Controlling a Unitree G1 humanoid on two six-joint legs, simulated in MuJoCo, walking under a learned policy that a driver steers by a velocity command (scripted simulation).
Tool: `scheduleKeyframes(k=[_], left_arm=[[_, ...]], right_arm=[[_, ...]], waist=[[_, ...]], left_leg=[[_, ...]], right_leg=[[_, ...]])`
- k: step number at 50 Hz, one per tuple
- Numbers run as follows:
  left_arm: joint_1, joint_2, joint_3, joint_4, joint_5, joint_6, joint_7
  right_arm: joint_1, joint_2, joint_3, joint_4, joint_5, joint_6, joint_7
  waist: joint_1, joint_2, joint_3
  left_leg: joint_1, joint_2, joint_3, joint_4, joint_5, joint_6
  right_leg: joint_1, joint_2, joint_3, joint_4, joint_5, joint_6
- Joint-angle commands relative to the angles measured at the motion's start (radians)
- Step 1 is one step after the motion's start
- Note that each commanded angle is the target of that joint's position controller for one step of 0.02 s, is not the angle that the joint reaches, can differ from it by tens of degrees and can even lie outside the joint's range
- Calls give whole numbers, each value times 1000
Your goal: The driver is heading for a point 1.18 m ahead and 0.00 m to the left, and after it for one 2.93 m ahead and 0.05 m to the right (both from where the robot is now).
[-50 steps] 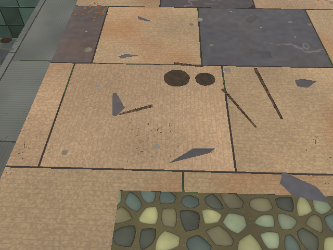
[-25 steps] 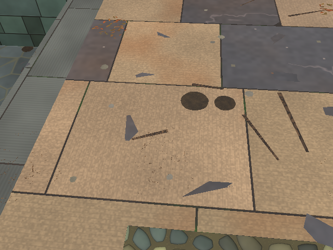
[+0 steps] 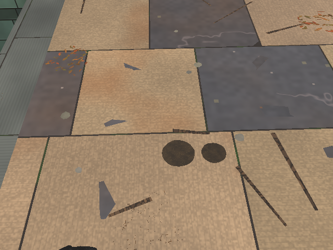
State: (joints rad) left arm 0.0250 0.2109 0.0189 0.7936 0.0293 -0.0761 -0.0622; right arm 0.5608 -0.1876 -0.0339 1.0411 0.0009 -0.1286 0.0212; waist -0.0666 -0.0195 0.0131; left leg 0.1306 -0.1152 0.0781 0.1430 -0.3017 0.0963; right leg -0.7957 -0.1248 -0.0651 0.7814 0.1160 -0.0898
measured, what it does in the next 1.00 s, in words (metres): walks ahead: right foot, then left foot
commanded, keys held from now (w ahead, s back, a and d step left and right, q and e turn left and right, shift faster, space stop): shift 1.00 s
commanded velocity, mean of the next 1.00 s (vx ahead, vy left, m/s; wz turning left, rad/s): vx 0.23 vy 0.00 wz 0.00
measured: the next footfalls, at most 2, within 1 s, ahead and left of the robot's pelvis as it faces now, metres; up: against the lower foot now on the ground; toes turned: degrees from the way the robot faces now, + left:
right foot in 0.14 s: +0.36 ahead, -0.08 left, +0.00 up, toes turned -3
left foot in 0.56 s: +0.49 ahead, +0.13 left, +0.00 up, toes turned +0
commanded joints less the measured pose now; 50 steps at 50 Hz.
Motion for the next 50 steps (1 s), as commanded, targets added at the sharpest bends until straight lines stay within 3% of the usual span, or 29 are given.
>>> scheduleKeyframes(k=[1, 3, 4, 5, 6, 7, 8, 9, 10, 11, 12, 13, 14, 15, 16, 18, 21, 25, 27, 28, 29, 30, 31, 33, 36, 41, 50], left_arm=[[-123, 25, -12, -77, -10, -13, -1], [-90, 49, -7, -64, 5, -24, 12], [-9, 69, 0, -39, 10, -32, 21], [161, 103, 13, 14, 12, -41, 33], [344, 127, 24, 74, 18, -49, 45], [438, 255, 67, 55, -54, -43, 56], [463, 264, 49, 72, -3, -47, 44], [464, 222, 54, 103, 4, -46, 29], [325, 183, 54, 67, -11, -42, 29], [192, 133, 39, 56, -28, -47, 28], [127, 82, 16, 46, -33, -58, 28], [107, 76, 10, 59, -26, -59, 26], [117, 66, 5, 74, -18, -59, 22], [123, 66, 2, 92, -12, -60, 23], [122, 82, 4, 105, -5, -61, 27], [113, 123, 12, 116, -2, -51, 44], [170, 165, 21, 141, -19, -28, 60], [174, 158, 19, 173, -26, -5, 62], [170, 138, 14, 183, -41, 1, 66], [220, 117, 9, 193, -32, -1, 68], [348, 86, 5, 220, -17, -6, 67], [388, 48, -8, 242, -19, 1, 72], [340, 74, -4, 236, -22, 16, 77], [265, 109, 4, 226, -23, 51, 88], [259, 112, 5, 245, -19, 69, 90], [259, 96, 3, 270, -23, 61, 92], [297, 73, 2, 300, -22, 69, 102]], right_arm=[[-16, -140, -11, -54, 4, -25, -15], [19, -166, -9, -40, -6, -14, -28], [25, -181, -11, -32, -15, -4, -39], [9, -200, -16, -29, -24, 8, -51], [-40, -218, -20, -35, -14, 16, -57], [-116, -186, -3, -71, -18, 31, -42], [81, -6, 35, -47, -25, 17, -16], [136, -75, 22, -21, 32, -1, -3], [-13, -135, 9, -69, 57, 1, -9], [-141, -141, 7, -109, 46, 9, -18], [-201, -153, -8, -115, 34, 26, -32], [-188, -125, -9, -117, 25, 43, -35], [-161, -87, -6, -114, 17, 56, -36], [-140, -51, -1, -112, 16, 64, -38], [-146, -40, 1, -119, 16, 67, -43], [-216, -53, 3, -143, 9, 67, -52], [-325, -80, 2, -157, 3, 71, -50], [-421, -127, -9, -178, -2, 77, -44], [-401, -149, -21, -163, -17, 72, -42], [-389, -196, -32, -159, -25, 70, -46], [-407, -233, -37, -160, -27, 74, -52], [-400, -157, -21, -149, -23, 82, -50], [-406, -116, -13, -147, -15, 86, -43], [-467, -128, -15, -157, -7, 91, -34], [-482, -143, -21, -148, -2, 89, -36], [-453, -131, -25, -113, 4, 92, -44], [-476, -120, -31, -84, 3, 118, -50]], waist=[[34, 35, 174], [43, 63, 101], [77, 100, 42], [152, 130, -46], [243, 147, -122], [314, 93, -331], [178, -261, -542], [199, -149, -650], [172, -59, -449], [122, 74, -228], [85, 118, -129], [48, 101, -72], [28, 65, -56], [10, 32, -43], [-3, 2, -40], [-2, -36, -65], [51, -47, -122], [69, -61, -85], [46, -38, -78], [63, 27, -90], [146, 141, -122], [140, 213, -167], [119, 189, -158], [118, 125, -113], [110, 84, -76], [88, 46, -102], [85, 30, -37]], left_leg=[[-206, 249, -62, -147, 719, 52], [-26, 257, -45, 14, 1152, 15], [15, 261, -50, 145, 1285, -5], [4, 263, -53, 350, 1310, -20], [-47, 241, -33, 589, 1207, -27], [-288, 185, -79, 966, 804, -52], [-612, -14, -208, 1382, -323, -96], [-708, -13, -382, 1496, -317, -84], [-756, 73, -313, 1428, -258, -88], [-763, 128, -227, 1330, -187, -96], [-719, 158, -192, 1270, -155, -103], [-643, 178, -178, 1216, -126, -108], [-574, 191, -171, 1153, -97, -110], [-535, 197, -159, 1080, -67, -114], [-521, 198, -146, 989, -24, -118], [-506, 192, -118, 779, 93, -124], [-491, 171, -102, 590, 272, -129], [-472, 171, -117, 457, 270, -97], [-387, 156, -106, 319, 362, -60], [-313, 218, -167, 295, 657, -35], [-204, 303, -244, 341, 857, 42], [-181, 354, -292, 328, 761, 118], [-216, 352, -321, 302, 597, 127], [-325, 296, -294, 277, 349, 75], [-364, 221, -206, 306, 329, 12], [-289, 204, -175, 361, 480, 28], [-320, 181, -156, 339, 323, 17]], right_leg=[[227, 73, -72, -193, 110, -24], [281, 172, -121, -252, 40, -44], [367, 215, -118, -265, -4, -50], [538, 232, -85, -282, -10, -62], [718, 182, -45, -377, 120, -81], [1069, -59, 192, -216, 401, -131], [1425, -303, 534, -108, 1003, -297], [1428, -332, 674, -235, 774, -408], [1230, -278, 527, -315, 562, -362], [963, -218, 402, -405, 451, -292], [776, -176, 324, -465, 432, -253], [629, -145, 261, -509, 431, -231], [539, -117, 211, -539, 444, -213], [475, -88, 157, -554, 489, -203], [446, -61, 110, -556, 545, -193], [461, -17, 36, -540, 586, -167], [567, -19, 26, -515, 486, -143], [595, -59, 82, -465, 242, -125], [581, -19, 93, -381, 56, -74], [556, 32, 78, -318, -82, -27], [468, 112, 44, -277, -330, 16], [454, 122, 28, -232, -478, 49], [461, 118, 35, -228, -501, 64], [503, 105, 44, -281, -444, 68], [537, 99, 44, -325, -401, 58], [538, 91, 48, -326, -324, 64], [518, 85, 46, -345, -377, 61]])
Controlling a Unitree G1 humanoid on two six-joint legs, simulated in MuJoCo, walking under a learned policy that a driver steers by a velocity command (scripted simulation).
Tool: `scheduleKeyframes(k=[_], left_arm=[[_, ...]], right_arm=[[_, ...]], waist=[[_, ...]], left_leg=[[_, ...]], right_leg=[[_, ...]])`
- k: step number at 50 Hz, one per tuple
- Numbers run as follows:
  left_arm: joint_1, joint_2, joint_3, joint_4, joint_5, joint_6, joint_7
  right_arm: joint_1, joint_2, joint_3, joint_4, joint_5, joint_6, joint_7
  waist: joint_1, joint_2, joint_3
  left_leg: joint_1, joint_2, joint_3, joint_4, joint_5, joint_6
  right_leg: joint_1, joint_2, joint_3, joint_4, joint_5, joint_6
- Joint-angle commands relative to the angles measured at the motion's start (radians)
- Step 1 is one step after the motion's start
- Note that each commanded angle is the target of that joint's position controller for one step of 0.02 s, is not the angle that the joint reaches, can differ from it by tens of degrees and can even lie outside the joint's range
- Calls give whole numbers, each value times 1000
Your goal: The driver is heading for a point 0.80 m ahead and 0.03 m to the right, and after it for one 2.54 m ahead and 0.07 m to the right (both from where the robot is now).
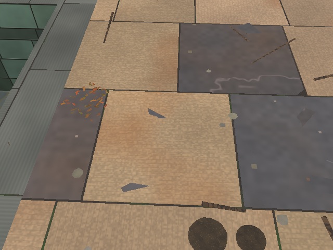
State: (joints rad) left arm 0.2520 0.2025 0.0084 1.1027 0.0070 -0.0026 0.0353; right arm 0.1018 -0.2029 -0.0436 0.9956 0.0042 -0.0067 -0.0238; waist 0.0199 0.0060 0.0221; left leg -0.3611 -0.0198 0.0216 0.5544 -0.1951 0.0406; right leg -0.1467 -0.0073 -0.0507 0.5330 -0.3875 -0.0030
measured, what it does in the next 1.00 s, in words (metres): walks ahead: left foot, then right foot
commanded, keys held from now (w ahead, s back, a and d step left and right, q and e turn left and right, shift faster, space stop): shift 0.20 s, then w+shift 0.30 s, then shift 0.50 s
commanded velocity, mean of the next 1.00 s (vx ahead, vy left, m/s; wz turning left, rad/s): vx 0.28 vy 0.00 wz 0.00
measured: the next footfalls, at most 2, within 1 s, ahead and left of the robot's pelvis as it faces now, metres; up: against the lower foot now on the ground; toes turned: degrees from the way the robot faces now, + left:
left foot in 0.54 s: +0.19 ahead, +0.18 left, +0.00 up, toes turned +6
right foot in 0.98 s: +0.41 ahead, -0.02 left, +0.00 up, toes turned -2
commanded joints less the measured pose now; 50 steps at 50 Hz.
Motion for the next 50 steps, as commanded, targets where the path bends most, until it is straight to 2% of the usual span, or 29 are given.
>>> scheduleKeyframes(k=[1, 10, 11, 12, 13, 14, 15, 16, 19, 21, 22, 23, 24, 25, 26, 27, 28, 29, 30, 31, 32, 34, 37, 41, 44, 47, 48, 49, 50], left_arm=[[75, 80, 13, -7, 1, -5, 6], [116, 61, 13, 2, 1, -16, 10], [160, 64, 17, 18, -3, -15, 10], [172, 101, 30, 11, -13, -15, 11], [221, 136, 42, 6, -19, -23, 11], [260, 192, 61, 10, -29, -40, 12], [208, 222, 77, -1, -29, -61, 15], [202, 184, 73, -11, -18, -80, 15], [181, 124, 65, -39, -33, -100, -4], [180, 137, 69, -57, -29, -95, -11], [190, 144, 70, -51, 52, -93, -23], [184, 150, 76, -51, 56, -92, -29], [182, 162, 81, -52, 44, -91, -33], [162, 175, 85, -56, 34, -91, -36], [146, 181, 86, -57, 30, -92, -39], [144, 186, 82, -63, -61, -88, -25], [107, 141, 66, -106, -49, -92, -19], [137, 22, 40, -128, -40, -116, -13], [116, 69, 56, -128, -67, -132, -15], [75, 95, 61, -142, -66, -133, -21], [54, 101, 66, -139, -49, -125, -19], [74, 92, 80, -129, -38, -93, -14], [58, 71, 82, -145, -29, -64, -16], [-105, 34, 62, -200, -11, -57, -20], [-164, 51, 58, -209, -12, -48, -29], [-167, 81, 63, -208, -5, -50, -35], [-129, 93, 70, -192, 0, -54, -34], [-80, 144, 87, -172, 7, -58, -28], [-15, 203, 100, -157, 15, -61, -23]], right_arm=[[-18, -104, -21, -35, 0, -2, -5], [-19, -95, -21, -3, -2, 8, -10], [21, -90, -21, 21, 1, 9, -10], [27, -114, -32, 24, 12, 8, -8], [-44, -131, -37, -5, 19, -4, -3], [-148, -105, -30, -56, 35, -28, 8], [-191, -86, -26, -80, 43, -52, 19], [-193, -115, -38, -79, 36, -66, 26], [-145, -82, -34, -68, 36, -94, 42], [-168, -55, -26, -70, 31, -101, 51], [-166, -51, -22, -102, -62, -63, 83], [-157, -54, -26, -109, -64, -43, 94], [-123, -67, -29, -112, -53, -33, 95], [-50, -80, -34, -99, -44, -31, 91], [83, -99, -46, -58, -43, -39, 80], [234, -173, -86, -3, 64, -62, 47], [425, -287, -108, 27, 55, -75, 27], [462, -310, -91, 49, 21, -95, 36], [359, -245, -66, 37, 6, -111, 39], [250, -185, -46, 12, 7, -113, 44], [156, -142, -30, -6, 3, -110, 53], [104, -95, -14, -7, -10, -103, 56], [147, -123, -10, 24, -22, -103, 32], [139, -132, -2, 26, -19, -85, 3], [182, -149, -8, 51, -10, -75, -2], [173, -143, -13, 66, 6, -61, -2], [159, -140, -13, 68, 12, -57, -1], [201, -140, -15, 76, 6, -57, 0], [248, -125, -12, 75, -17, -62, 0]], waist=[[-3, 3, -40], [-11, -4, 3], [-6, -19, -33], [-1, -48, 9], [40, -60, 74], [75, -147, 144], [63, -212, 197], [51, -152, 187], [23, -91, 137], [35, -118, 110], [33, -156, 109], [29, -182, 126], [19, -178, 130], [-17, -162, 123], [-80, -118, 86], [-167, -41, -16], [-231, 158, -144], [-169, 316, -240], [-122, 204, -156], [-84, 148, -82], [-50, 72, -48], [-5, 94, -16], [24, 69, 1], [3, 65, -2], [-23, 72, -25], [-12, 68, -27], [14, 51, -42], [19, 2, -79], [-1, -68, -169]], left_leg=[[171, 82, -98, -75, 199, 70], [172, 67, -88, -98, 93, 51], [176, 38, -60, -88, -158, 51], [102, 5, -30, -55, -408, 47], [-51, -1, -28, -16, -494, 37], [-216, -3, 19, 99, -346, 18], [-326, 43, 5, 235, -175, 27], [-456, 87, -39, 333, -167, 35], [-491, 135, -42, 304, -108, 31], [-300, 100, 31, 197, -66, 7], [-186, 62, 87, 128, -80, -5], [-93, 49, 122, 92, -85, -4], [-10, 37, 145, 69, -89, 2], [95, 22, 161, 43, -78, 9], [238, -11, 168, 0, -67, 16], [422, 5, 98, 10, -40, 53], [634, 251, -263, -113, -147, 139], [696, 424, -733, -318, -136, 234], [605, 441, -677, -317, -37, 231], [484, 413, -488, -289, 124, 197], [361, 357, -330, -291, 250, 161], [212, 263, -143, -316, 400, 115], [170, 247, -65, -334, 635, 143], [163, 201, 29, -322, 689, 123], [219, 224, 18, -287, 681, 135], [274, 244, -15, -196, 653, 132], [280, 220, -10, -135, 632, 111], [272, 160, 5, -51, 588, 69], [169, 87, 40, 81, 363, 23]], right_leg=[[-135, -33, 33, -101, 118, -26], [-170, -41, 40, -138, 49, -30], [-154, -41, 44, -160, -127, -49], [-163, -64, 89, -186, -322, -91], [-129, -132, 194, -266, -492, -146], [-47, -276, 381, -402, -560, -215], [8, -404, 524, -468, -475, -263], [106, -423, 534, -465, -378, -262], [201, -342, 356, -428, -177, -188], [92, -270, 233, -432, -95, -160], [26, -217, 183, -458, -129, -163], [-33, -214, 155, -458, -129, -167], [-72, -223, 142, -444, -131, -176], [-115, -226, 122, -394, -84, -180], [-136, -197, 76, -236, 155, -166], [-198, -178, 47, 14, 468, -128], [-404, -83, -32, 455, 377, -46], [-581, 62, 103, 737, -176, -21], [-655, 4, 194, 862, -129, -33], [-651, -54, 150, 863, -46, -52], [-585, -103, 115, 814, 36, -60], [-464, -137, 92, 712, 118, -69], [-448, -113, 69, 613, 177, -46], [-377, -83, 39, 241, 341, -17], [-318, -57, 33, 123, 377, -18], [-280, -40, 35, 38, 329, -54], [-212, -24, 22, -48, 391, -72], [-95, -33, 43, -106, 664, -95], [104, -129, 132, -26, 1065, -142]])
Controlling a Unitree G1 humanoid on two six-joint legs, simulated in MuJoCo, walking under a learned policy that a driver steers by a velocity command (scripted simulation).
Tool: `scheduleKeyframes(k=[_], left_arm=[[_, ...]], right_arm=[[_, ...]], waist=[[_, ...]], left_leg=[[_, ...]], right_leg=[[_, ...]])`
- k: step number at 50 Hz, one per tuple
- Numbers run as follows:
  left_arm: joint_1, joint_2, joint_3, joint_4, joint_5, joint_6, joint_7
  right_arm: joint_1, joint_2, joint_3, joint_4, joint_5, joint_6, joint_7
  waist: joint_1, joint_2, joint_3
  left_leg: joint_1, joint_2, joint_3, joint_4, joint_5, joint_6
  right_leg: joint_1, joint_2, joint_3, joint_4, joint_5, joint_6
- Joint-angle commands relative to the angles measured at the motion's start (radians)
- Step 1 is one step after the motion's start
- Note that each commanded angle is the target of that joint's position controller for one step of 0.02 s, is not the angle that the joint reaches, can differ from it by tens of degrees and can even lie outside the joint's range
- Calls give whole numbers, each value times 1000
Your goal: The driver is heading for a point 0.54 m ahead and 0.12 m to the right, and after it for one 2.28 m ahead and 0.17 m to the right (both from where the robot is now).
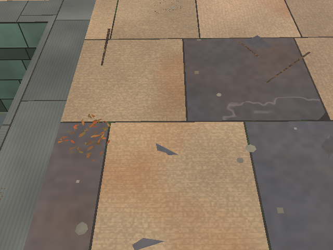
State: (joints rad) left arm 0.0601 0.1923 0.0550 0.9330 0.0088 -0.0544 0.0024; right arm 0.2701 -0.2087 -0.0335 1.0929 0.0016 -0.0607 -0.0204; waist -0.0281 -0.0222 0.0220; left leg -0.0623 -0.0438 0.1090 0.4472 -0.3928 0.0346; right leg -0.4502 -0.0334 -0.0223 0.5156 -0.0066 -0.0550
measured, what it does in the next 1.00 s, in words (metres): walks ahead: left foot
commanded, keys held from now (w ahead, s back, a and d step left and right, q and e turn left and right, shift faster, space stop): shift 0.68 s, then w+shift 0.32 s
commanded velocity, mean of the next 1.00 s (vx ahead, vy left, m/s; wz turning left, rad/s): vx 0.17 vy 0.00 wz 0.00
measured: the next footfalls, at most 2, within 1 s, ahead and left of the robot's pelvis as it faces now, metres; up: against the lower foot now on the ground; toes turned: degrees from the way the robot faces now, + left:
left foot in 0.24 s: +0.06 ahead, +0.13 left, +0.00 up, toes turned +2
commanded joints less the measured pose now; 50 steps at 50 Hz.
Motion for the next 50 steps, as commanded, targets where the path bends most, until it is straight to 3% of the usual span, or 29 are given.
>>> scheduleKeyframes(k=[1, 2, 3, 4, 5, 7, 8, 10, 11, 12, 13, 14, 16, 20, 29, 34, 35, 36, 37, 38, 39, 40, 42, 43, 45, 46, 47, 48, 50], left_arm=[[222, 167, 36, 35, 21, -3, 12], [235, 94, 17, 42, 8, 4, 8], [177, 94, 7, 35, 2, 3, 6], [108, 116, 10, 18, 4, 4, 10], [40, 133, 12, 1, 4, 4, 15], [-35, 138, 14, -13, 11, 16, 26], [-37, 133, 15, -10, 12, 23, 30], [-23, 123, 14, 5, -8, 34, 34], [2, 110, 12, 18, -19, 37, 34], [32, 101, 10, 33, -17, 38, 34], [55, 101, 13, 34, -10, 43, 37], [50, 81, 9, 32, -4, 44, 42], [73, 82, 11, 50, 0, 38, 46], [93, 92, 13, 81, -4, 33, 38], [101, 99, 11, 121, -13, 44, 36], [101, 105, 10, 138, -14, 52, 40], [126, 93, 9, 156, -18, 55, 39], [111, 100, 15, 154, -28, 55, 36], [16, 118, 20, 111, -35, 46, 30], [-94, 103, 12, 50, -50, 24, 21], [-145, 110, 15, 20, -60, 0, 13], [-128, 113, 20, 23, -63, -21, 5], [-90, 113, 27, 33, -56, -55, -13], [-90, 113, 29, 32, -53, -63, -20], [-112, 73, 16, 23, -47, -63, -32], [-150, 64, 8, -28, 57, -18, -68], [-150, 63, 11, -41, 57, 6, -81], [-127, 78, 13, -50, 45, 19, -83], [8, 117, 28, -33, 28, 20, -72]], right_arm=[[203, -18, 7, 11, -17, -5, 0], [123, -46, 2, 2, -4, 12, 0], [52, -81, -8, -25, 14, 29, -1], [8, -85, -11, -33, 20, 45, -10], [-9, -87, -16, -33, 14, 59, -18], [5, -70, -16, -18, 4, 75, -30], [26, -55, -14, -2, -1, 77, -32], [75, -43, -13, 29, -9, 78, -26], [69, -55, -13, 28, -21, 82, -21], [52, -81, -14, 14, -33, 84, -19], [20, -124, -17, -1, -27, 83, -22], [-15, -117, -14, -2, -18, 73, -23], [-68, -98, -9, -9, -15, 46, -22], [-15, -94, -8, 0, -6, 19, -15], [43, -81, -3, 3, -3, 33, -9], [50, -75, -2, 0, -3, 38, -8], [95, -86, -9, 18, 4, 42, -9], [120, -130, -25, 19, 17, 45, -9], [163, -179, -42, 12, 27, 39, -10], [175, -225, -59, 7, 31, 20, -13], [176, -199, -53, 1, 14, -7, -16], [180, -158, -45, 0, 8, -30, -15], [187, -120, -39, -8, 15, -46, -4], [170, -114, -37, -23, 16, -42, -1], [130, -133, -42, -55, 15, -36, 1], [141, -143, -40, -52, -64, -38, 7], [138, -153, -46, -50, -67, -39, 11], [144, -166, -50, -50, -54, -41, 15], [111, -194, -57, -58, -33, -45, 22]], waist=[[18, -185, -299], [59, -195, -307], [48, -152, -250], [32, -96, -197], [12, -66, -137], [-22, -91, -90], [-29, -94, -92], [-50, -94, -103], [-44, -78, -85], [-26, -41, -46], [14, 31, 5], [33, 113, 37], [57, 148, 47], [36, 60, 11], [21, 26, -36], [23, 29, -28], [14, 55, -66], [-3, 107, -20], [-44, 158, 75], [-73, 222, 174], [-72, 185, 227], [-54, 144, 226], [-36, 97, 154], [-28, 91, 129], [-19, 123, 111], [-23, 151, 123], [-16, 181, 134], [-12, 182, 135], [58, 165, 109]], left_leg=[[-270, 52, -51, 371, 146, -28], [-306, 28, -96, 501, -249, -60], [-355, 55, -143, 577, -329, -66], [-371, 78, -153, 585, -303, -68], [-355, 95, -150, 530, -251, -74], [-252, 100, -123, 371, -152, -75], [-190, 88, -103, 294, -69, -69], [-72, 58, -60, 129, 134, -46], [-56, 58, -57, 74, 167, -27], [-79, 99, -98, 16, 145, -1], [-214, 135, -143, -44, -48, 32], [-366, 138, -168, -107, -212, 43], [-423, 138, -178, -166, -179, 10], [-294, 118, -152, -108, 55, 1], [-193, 103, -125, -55, 315, 9], [-180, 100, -120, -53, 363, 10], [-150, 98, -127, -82, 146, 33], [-141, 142, -209, -141, -196, 91], [-106, 264, -388, -259, -483, 162], [-82, 412, -591, -369, -566, 235], [-6, 471, -665, -393, -480, 263], [111, 464, -634, -363, -362, 248], [229, 414, -513, -325, -181, 202], [204, 381, -440, -334, -132, 178], [53, 316, -315, -350, -54, 150], [-46, 260, -251, -384, -56, 146], [-106, 256, -217, -397, -41, 142], [-131, 270, -204, -400, -24, 146], [-158, 287, -165, -295, 179, 142]], right_leg=[[596, -271, 275, 6, 772, -252], [549, -324, 384, -81, 629, -302], [462, -305, 376, -129, 368, -274], [370, -279, 354, -170, 155, -232], [258, -257, 317, -213, 15, -198], [107, -196, 245, -262, -170, -143], [68, -171, 212, -266, -218, -132], [24, -130, 155, -260, -371, -97], [9, -109, 136, -256, -474, -59], [-5, -86, 118, -237, -534, -16], [48, -39, 65, -209, -509, 20], [179, -5, 20, -165, -394, 44], [295, 3, 8, -85, -223, 39], [280, -14, 22, -72, -75, 16], [301, -21, 22, -38, 65, 21], [305, -23, 23, -31, 74, 25], [299, 19, -28, 12, -143, 24], [194, 66, -82, 94, -426, 27], [-10, 70, -92, 195, -512, 23], [-187, 8, -35, 318, -473, 0], [-354, -46, 32, 426, -468, -16], [-489, -81, 63, 492, -429, -25], [-553, -113, 68, 502, -343, -28], [-494, -116, 53, 431, -309, -18], [-291, -85, -2, 292, -244, 12], [-164, -43, -66, 218, -236, 31], [-68, -29, -100, 177, -232, 27], [4, -20, -120, 156, -228, 16], [178, 14, -144, 112, -224, -9]])
Velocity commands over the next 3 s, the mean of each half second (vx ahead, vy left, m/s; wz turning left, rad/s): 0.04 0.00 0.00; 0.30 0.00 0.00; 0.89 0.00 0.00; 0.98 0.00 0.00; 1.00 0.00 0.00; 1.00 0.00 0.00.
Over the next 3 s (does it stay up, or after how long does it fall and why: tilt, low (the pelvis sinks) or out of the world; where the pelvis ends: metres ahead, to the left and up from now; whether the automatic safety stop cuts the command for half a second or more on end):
stays up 2.00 -0.13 -0.02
